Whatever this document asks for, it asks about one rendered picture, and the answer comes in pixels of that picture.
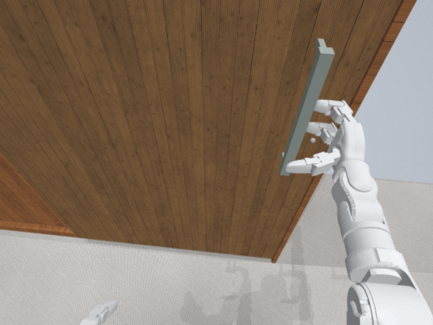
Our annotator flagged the robot left hand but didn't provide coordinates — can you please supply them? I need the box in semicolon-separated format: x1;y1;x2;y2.
79;301;118;325

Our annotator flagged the right robot upper arm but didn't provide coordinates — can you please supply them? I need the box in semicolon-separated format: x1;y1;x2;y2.
346;282;433;325

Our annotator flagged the handle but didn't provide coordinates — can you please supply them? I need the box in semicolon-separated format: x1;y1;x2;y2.
279;39;335;176

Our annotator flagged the wardrobe door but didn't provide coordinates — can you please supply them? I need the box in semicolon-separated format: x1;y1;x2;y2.
0;0;401;259
0;152;68;228

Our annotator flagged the robot right forearm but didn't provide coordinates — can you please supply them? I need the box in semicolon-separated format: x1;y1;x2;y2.
332;160;433;324

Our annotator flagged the robot right hand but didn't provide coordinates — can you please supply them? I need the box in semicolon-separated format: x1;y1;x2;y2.
286;100;365;176

